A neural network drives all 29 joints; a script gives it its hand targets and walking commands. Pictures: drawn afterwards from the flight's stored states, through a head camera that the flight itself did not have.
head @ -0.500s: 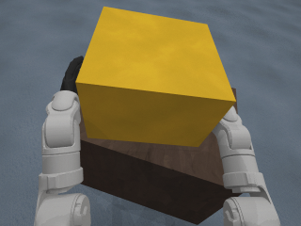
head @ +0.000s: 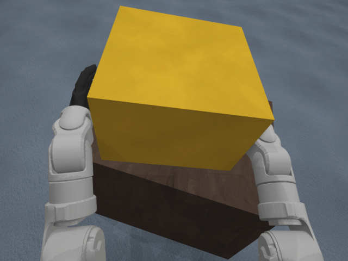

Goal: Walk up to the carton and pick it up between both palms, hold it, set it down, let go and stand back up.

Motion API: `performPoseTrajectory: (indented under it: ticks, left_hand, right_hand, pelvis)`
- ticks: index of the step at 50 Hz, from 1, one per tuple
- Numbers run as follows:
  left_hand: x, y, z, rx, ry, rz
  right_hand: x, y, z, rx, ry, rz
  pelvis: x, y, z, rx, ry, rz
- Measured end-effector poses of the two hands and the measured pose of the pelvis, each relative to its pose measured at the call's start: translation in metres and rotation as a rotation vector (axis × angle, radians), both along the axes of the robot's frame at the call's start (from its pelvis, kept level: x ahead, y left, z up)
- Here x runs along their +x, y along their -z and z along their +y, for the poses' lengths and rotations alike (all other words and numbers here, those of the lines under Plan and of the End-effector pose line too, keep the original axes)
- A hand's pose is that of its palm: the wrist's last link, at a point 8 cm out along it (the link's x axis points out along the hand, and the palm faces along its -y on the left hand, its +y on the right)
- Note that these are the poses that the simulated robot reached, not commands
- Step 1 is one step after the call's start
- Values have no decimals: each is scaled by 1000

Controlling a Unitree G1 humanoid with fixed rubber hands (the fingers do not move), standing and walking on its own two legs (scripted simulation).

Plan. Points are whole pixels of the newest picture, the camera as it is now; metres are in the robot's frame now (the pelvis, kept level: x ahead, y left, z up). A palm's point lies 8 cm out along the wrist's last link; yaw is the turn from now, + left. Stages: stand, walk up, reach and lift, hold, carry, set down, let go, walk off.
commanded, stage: hold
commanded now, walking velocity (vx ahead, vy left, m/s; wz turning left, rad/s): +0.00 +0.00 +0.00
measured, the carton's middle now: (175, 89) +0.39 -0.01 +0.21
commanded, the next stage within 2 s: none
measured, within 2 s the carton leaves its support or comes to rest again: neither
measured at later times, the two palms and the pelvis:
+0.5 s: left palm (78, 105) +0.36 +0.18 +0.18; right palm (250, 118) +0.36 -0.18 +0.17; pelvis +0.00 +0.00 +0.00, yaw +0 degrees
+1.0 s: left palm (78, 106) +0.35 +0.18 +0.18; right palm (250, 117) +0.36 -0.18 +0.17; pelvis +0.00 +0.00 +0.00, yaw +0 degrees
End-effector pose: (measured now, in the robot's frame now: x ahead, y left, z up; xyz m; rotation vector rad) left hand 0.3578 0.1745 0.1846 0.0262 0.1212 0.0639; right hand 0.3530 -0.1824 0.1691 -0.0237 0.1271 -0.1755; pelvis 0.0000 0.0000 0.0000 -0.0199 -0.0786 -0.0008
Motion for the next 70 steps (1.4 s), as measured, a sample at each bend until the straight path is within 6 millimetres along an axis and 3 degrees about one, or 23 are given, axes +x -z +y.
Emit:
performPoseTrajectory:
  ticks: [16,36,52,64,70]
  left_hand:
    - [-4,0,13,-1,-19,1]
    - [-1,1,1,4,-5,14]
    - [-3,1,8,-1,-21,8]
    - [-3,6,0,50,19,40]
    - [-4,0,-1,20,10,12]
  right_hand:
    - [3,-3,13,1,-15,1]
    - [-1,1,0,-1,-1,13]
    - [3,-1,7,0,-15,7]
    - [-10,13,0,1,19,38]
    - [-9,6,-1,-5,13,7]
  pelvis:
    - [-2,0,3,-2,-6,2]
    - [-1,0,2,-1,2,-3]
    - [-2,0,-1,-1,-11,-4]
    - [-3,1,5,-5,1,-13]
    - [-5,1,8,-4,13,-12]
